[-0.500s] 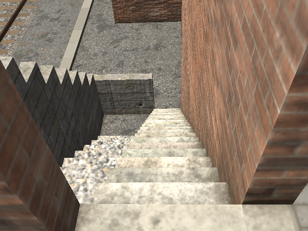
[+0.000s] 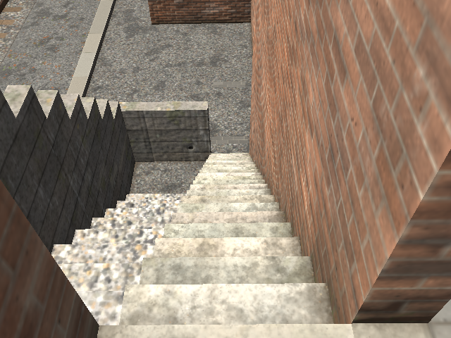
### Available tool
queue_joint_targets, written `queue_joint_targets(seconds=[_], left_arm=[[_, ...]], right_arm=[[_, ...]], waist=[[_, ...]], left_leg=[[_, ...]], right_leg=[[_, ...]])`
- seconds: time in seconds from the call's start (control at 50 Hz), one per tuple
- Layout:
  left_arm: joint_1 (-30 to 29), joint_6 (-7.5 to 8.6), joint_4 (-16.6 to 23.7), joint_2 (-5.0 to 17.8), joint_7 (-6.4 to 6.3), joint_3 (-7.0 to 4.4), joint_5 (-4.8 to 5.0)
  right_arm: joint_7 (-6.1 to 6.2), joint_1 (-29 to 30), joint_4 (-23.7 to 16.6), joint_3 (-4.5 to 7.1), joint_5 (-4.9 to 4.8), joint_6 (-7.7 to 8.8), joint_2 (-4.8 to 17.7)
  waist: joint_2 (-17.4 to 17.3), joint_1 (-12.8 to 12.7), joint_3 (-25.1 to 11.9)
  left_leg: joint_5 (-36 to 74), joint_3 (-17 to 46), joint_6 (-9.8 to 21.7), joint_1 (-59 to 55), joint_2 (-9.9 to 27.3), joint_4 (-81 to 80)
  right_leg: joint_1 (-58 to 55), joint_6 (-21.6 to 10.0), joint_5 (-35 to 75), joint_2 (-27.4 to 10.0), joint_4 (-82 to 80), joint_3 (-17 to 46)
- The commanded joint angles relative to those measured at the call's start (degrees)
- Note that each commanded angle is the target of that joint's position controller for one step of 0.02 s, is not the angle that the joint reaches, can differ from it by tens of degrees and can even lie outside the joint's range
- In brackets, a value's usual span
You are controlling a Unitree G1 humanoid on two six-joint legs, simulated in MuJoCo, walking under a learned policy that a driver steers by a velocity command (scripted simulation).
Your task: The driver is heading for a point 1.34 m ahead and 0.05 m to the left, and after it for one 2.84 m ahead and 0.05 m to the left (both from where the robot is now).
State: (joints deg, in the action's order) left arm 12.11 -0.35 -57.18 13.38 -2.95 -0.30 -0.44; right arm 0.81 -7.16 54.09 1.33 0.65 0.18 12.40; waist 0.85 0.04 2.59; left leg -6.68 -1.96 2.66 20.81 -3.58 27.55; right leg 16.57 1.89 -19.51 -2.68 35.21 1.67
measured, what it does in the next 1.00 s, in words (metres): walks ahead: left foot, then right foot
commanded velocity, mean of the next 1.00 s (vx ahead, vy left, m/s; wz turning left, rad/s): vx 0.33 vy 0.00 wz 0.00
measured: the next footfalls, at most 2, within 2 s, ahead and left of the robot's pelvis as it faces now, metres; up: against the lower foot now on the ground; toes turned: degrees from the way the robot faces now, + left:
left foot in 0.46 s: +0.21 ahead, +0.15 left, +0.00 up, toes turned +2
right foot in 0.94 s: +0.43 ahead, -0.07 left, +0.00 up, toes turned -1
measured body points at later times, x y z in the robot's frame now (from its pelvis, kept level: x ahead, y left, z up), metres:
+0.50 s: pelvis +0.13 +0.06 -0.01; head +0.14 +0.07 +0.44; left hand +0.07 +0.33 -0.16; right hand +0.24 -0.22 -0.13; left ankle +0.17 +0.15 -0.73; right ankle +0.01 -0.12 -0.68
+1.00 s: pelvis +0.33 +0.06 -0.01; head +0.34 +0.05 +0.44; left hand +0.44 +0.31 -0.13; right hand +0.32 -0.20 -0.17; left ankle +0.18 +0.16 -0.68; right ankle +0.39 -0.06 -0.73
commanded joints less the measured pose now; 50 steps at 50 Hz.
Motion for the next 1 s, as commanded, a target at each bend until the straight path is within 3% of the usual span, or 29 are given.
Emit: queue_joint_targets(seconds=[0.02, 0.06, 0.12, 0.16, 0.22, 0.26, 0.3, 0.34, 0.38, 0.42, 0.44, 0.46, 0.48, 0.5, 0.54, 0.6, 0.68, 0.74, 0.78, 0.82, 0.84, 0.86, 0.88, 0.9, 0.92, 0.94, 0.96, 0.98, 1.0], left_arm=[[7.7, -0.78, -0.2, 7.4, 0.21, -1.12, -1.46], [1.7, 0.5, 0.4, 5.7, 0.18, -0.48, -1.06], [1.0, 2.23, -0.1, 5.4, 0.48, -0.46, -0.42], [5.8, 2.13, -1.8, 6.9, 0.42, -1.09, -0.53], [11.7, 1.53, -2.4, 12.3, -0.16, -3.37, 0.08], [14.3, 2.49, -2.6, 11.3, -0.66, -3.94, -0.52], [13.9, 2.69, -1.6, 9.2, -0.6, -3.76, -0.1], [11.4, 2.28, -0.1, 9.6, -0.18, -4.0, 0.12], [8.9, 1.71, 0.5, 11.4, 0.39, -4.67, 0.39], [9.1, 1.94, 0.8, 11.0, 0.66, -4.2, 0.56], [8.8, 2.35, 0.8, 9.8, 0.8, -3.58, 0.63], [9.7, 2.5, 2.1, 5.1, 0.55, -2.26, -0.63], [13.3, 3.67, 3.7, 1.4, 0.02, -1.63, -0.15], [11.2, 5.07, 3.8, 3.4, -0.68, -2.06, 2.11], [7.8, 5.49, 4.1, 6.4, -1.33, -2.97, 1.17], [11.7, 3.68, 3.0, 7.8, -1.41, -4.38, 0.71], [5.7, 4.16, 5.3, 5.8, -0.48, -4.39, 2.39], [-3.7, 4.8, 8.7, 4.3, 1.24, -3.52, 0.8], [-1.6, 5.09, 7.6, 3.8, 2.27, -3.19, 0.15], [-3.3, 4.7, 7.5, 3.2, 3.19, -2.4, 0.88], [4.1, 4.87, 4.3, 5.7, 3.72, -3.5, 0.83], [2.8, 5.06, 5.2, 7.1, 4.03, -4.02, 1.5], [-7.5, 5.24, 9.1, 4.6, 3.36, -2.35, 1.37], [-10.0, 5.44, 10.0, 3.0, 3.19, -1.67, 0.95], [-4.5, 5.93, 8.7, 3.9, 3.35, -1.81, 0.55], [10.4, 6.56, 4.0, 8.0, 4.09, -3.39, 0.23], [17.1, 5.86, 3.6, 12.7, 3.29, -4.9, -1.63], [20.1, 5.12, 2.8, 13.6, 3.86, -4.63, -0.56], [25.1, 5.45, -0.2, 9.5, 4.81, -4.59, 0.17]], right_arm=[[0.45, -0.5, -2.2, 1.42, -0.01, 0.18, 5.8], [0.48, -0.6, -2.0, 1.41, 1.1, 0.38, 5.0], [0.52, -2.9, -0.4, 1.71, 0.9, 0.68, 6.2], [0.5, -2.4, 0.5, 1.85, 0.08, 0.95, 5.7], [-0.48, 3.5, -2.3, 2.15, -1.59, 2.2, 5.7], [-1.64, 4.5, -3.0, 2.45, -1.99, 3.59, 6.0], [-2.43, 3.5, -2.8, 2.34, -2.24, 4.22, 5.5], [-3.04, 4.0, -2.8, 1.68, -1.69, 4.39, 4.3], [-2.94, -0.3, -1.2, 1.74, -2.01, 3.92, 3.6], [-2.08, -9.7, 2.3, 3.56, -1.95, 3.23, 6.3], [-1.54, -15.5, 3.7, 4.93, -1.99, 3.08, 8.3], [-0.79, -21.4, 3.8, 6.45, -1.03, 2.93, 14.5], [-1.41, -21.2, 2.9, 5.42, -0.44, 3.54, 16.2], [-2.45, -16.5, 1.4, 5.53, -0.49, 4.48, 17.0], [-3.48, -8.4, -0.6, 3.85, -0.61, 5.29, 10.5], [-2.98, -8.0, -0.1, 2.46, 0.66, 4.55, 6.1], [-1.17, -14.3, 1.8, 2.79, -0.24, 4.42, 7.1], [-0.59, -13.7, 1.1, 3.23, -0.19, 3.9, 7.9], [-0.62, -12.1, 1.2, 3.68, -0.3, 3.53, 8.5], [-0.24, -14.5, 2.8, 3.29, -0.65, 2.62, 6.8], [-0.34, -16.8, 3.8, 3.74, 0.85, 2.52, 8.0], [0.07, -16.6, 3.7, 3.63, -0.19, 2.42, 6.9], [0.54, -16.2, 3.3, 3.22, -2.08, 1.22, 5.8], [0.87, -18.8, 4.2, 3.31, -1.42, 0.21, 6.5], [1.24, -18.8, 4.3, 3.62, -1.11, -0.95, 7.5], [1.4, -14.1, 3.1, 4.19, -0.4, -0.91, 9.9], [1.97, -17.8, 2.7, 4.37, -1.18, -0.17, 9.7], [1.32, -24.7, 3.7, 2.85, -2.2, 1.81, 1.8], [1.42, -20.9, 2.1, 4.57, -4.79, 3.29, 5.7]], waist=[[0.2, -0.3, 0.0], [6.4, 2.0, 2.5], [4.5, 1.7, 1.0], [4.0, -0.7, 0.5], [8.2, -4.9, 4.3], [6.7, -5.6, 4.6], [4.4, -4.5, 3.5], [4.0, -3.8, 1.7], [6.4, -0.7, 0.5], [5.3, 4.2, -1.3], [1.8, 8.0, -3.8], [-12.1, 8.6, -8.0], [-19.0, 5.1, -11.5], [-11.4, 4.4, -5.3], [-2.7, 2.1, 0.9], [-8.0, -0.9, 1.0], [-3.2, -0.9, 0.3], [-2.9, 1.0, -0.4], [-4.8, -0.7, -3.9], [-4.8, 0.6, -0.7], [-4.2, -0.9, -4.1], [-3.7, -1.3, -2.3], [-3.6, 1.9, 3.8], [-4.3, 2.3, 5.3], [-6.8, -0.1, 3.0], [-8.5, -6.5, -2.6], [0.2, -8.0, -9.2], [16.8, -5.7, -10.7], [12.3, -8.4, -8.6]], left_leg=[[-22.8, 7.9, 0.4, 1.8, 5.7, -9.7], [-9.6, 4.0, -2.2, -9.9, 3.1, -4.1], [-1.2, 4.6, -0.9, -10.6, 3.9, -3.0], [-9.6, 2.4, 0.1, -5.8, 1.6, 0.1], [-18.3, 0.7, 0.9, 14.5, 1.9, 14.6], [-22.5, 4.7, 0.9, 26.8, 6.2, 26.8], [-21.4, 5.6, -0.2, 31.5, 8.4, 28.7], [-15.6, 2.3, -1.0, 20.9, 8.1, 20.1], [-9.4, -3.5, -1.3, 2.7, 3.7, 14.4], [-5.2, -7.3, -0.8, -14.5, -1.3, 10.3], [-5.6, -5.3, 0.6, -21.5, -0.5, 7.3], [-11.8, 16.8, 5.8, -26.0, 13.7, -0.7], [-21.6, 45.8, 14.2, -28.2, 24.4, -16.5], [-29.5, 50.3, 16.6, -22.8, 27.8, -18.9], [-23.9, 32.0, 11.7, -12.2, 21.6, -15.5], [-4.8, 16.3, 9.4, -6.7, 14.4, -14.9], [5.3, 14.7, 10.7, -13.3, 15.6, -14.2], [18.3, 10.8, 9.3, -18.5, 15.6, -13.5], [28.9, 4.6, 8.6, -11.8, 12.4, -11.6], [28.3, 4.7, 9.0, -11.6, 12.7, -11.5], [31.3, 6.5, 10.5, -13.3, 15.7, -6.5], [28.5, 6.5, 10.1, -14.9, 15.2, -4.1], [28.4, 7.1, 9.1, -17.1, 14.6, -5.5], [31.8, 8.4, 8.8, -18.2, 14.6, -2.5], [40.0, 8.2, 8.2, -17.9, 14.2, 1.8], [44.8, 7.5, 8.2, -13.0, 13.8, 12.1], [28.7, 3.6, 5.2, -4.2, 5.5, 27.6], [-25.1, 6.9, 1.9, 15.1, -5.3, 50.6], [-29.3, 13.7, 2.9, 23.6, -3.8, 57.7]], right_leg=[[-1.0, -4.9, -5.5, -2.6, -13.9, 4.2], [10.0, -5.9, -17.6, -3.1, -19.9, 6.3], [5.3, -3.7, -6.5, -2.2, -17.4, 4.6], [0.7, -5.2, -12.6, -2.1, -17.0, 5.1], [-9.0, -13.9, -20.2, -14.8, -21.5, 21.1], [-16.1, -17.3, -9.5, -19.5, -20.4, 25.9], [-20.0, -16.1, 1.5, -18.2, -18.1, 22.4], [-13.1, -12.9, 5.1, -13.9, -18.5, 14.6], [0.3, -10.5, 1.7, -9.7, -17.5, 7.6], [9.3, -8.9, 5.6, -7.3, -10.4, 4.9], [11.3, -6.8, 12.8, -5.1, 0.9, 1.8], [17.1, -1.7, 7.4, 0.1, 24.6, -3.6], [26.2, -0.5, -12.3, 6.3, 39.6, 1.5], [32.5, -2.1, -8.9, 2.4, 48.6, 3.8], [31.9, -4.1, 1.2, -2.9, 47.1, 2.7], [22.3, -3.4, 6.0, -5.0, 36.3, 2.2], [26.7, -3.6, 9.2, -3.7, 24.3, 3.9], [27.2, -4.3, 19.7, -4.3, 9.9, 4.2], [13.5, -3.7, 23.5, -3.0, 9.5, 0.7], [13.1, -3.3, 19.0, -2.8, 9.5, -1.0], [10.2, -4.1, 21.5, -2.4, 19.6, -0.7], [14.3, -4.7, 17.5, -2.6, 19.4, -0.4], [21.4, -4.9, 6.9, -2.3, 7.9, -2.1], [19.5, -4.8, 2.8, -0.4, 4.7, -4.5], [13.0, -5.0, 4.2, 1.2, 2.5, -6.2], [-2.2, -7.3, 13.0, 0.1, 1.9, -3.0], [-14.2, -12.0, 17.0, -5.3, -2.9, 7.0], [-24.5, -23.2, 23.8, -17.6, -10.1, 30.9], [-23.0, -25.7, 10.9, -18.6, -15.7, 35.1]])
Velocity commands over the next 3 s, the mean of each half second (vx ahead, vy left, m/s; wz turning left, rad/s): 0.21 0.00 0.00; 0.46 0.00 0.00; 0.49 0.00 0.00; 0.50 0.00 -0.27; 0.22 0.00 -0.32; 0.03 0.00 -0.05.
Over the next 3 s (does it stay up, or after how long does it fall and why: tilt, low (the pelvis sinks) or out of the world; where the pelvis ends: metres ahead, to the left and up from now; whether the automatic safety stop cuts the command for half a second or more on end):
stays up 1.02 0.18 -0.60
